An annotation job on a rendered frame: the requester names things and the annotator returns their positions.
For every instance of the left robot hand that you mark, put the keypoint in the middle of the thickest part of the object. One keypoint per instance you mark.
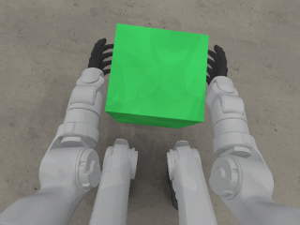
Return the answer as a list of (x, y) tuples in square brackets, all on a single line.
[(97, 56)]

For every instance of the right robot hand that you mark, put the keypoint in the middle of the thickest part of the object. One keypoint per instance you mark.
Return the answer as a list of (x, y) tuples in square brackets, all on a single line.
[(218, 66)]

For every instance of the right robot forearm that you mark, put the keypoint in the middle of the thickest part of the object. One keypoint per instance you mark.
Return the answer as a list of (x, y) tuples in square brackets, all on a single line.
[(229, 121)]

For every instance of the left robot forearm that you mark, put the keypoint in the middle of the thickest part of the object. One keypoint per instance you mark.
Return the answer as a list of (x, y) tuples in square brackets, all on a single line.
[(80, 126)]

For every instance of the robot left upper arm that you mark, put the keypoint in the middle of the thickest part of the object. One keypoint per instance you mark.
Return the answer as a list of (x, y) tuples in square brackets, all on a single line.
[(66, 174)]

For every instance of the robot right shin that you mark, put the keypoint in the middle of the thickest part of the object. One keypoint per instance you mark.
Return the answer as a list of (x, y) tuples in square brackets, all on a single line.
[(195, 153)]

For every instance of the carton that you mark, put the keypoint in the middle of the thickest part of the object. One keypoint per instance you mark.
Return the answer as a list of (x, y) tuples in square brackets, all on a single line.
[(157, 77)]

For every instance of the right robot thigh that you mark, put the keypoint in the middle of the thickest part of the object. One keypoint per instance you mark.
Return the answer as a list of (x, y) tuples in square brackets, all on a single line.
[(193, 199)]

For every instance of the robot right upper arm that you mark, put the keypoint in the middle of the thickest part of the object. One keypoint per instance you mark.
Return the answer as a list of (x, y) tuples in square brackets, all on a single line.
[(246, 187)]

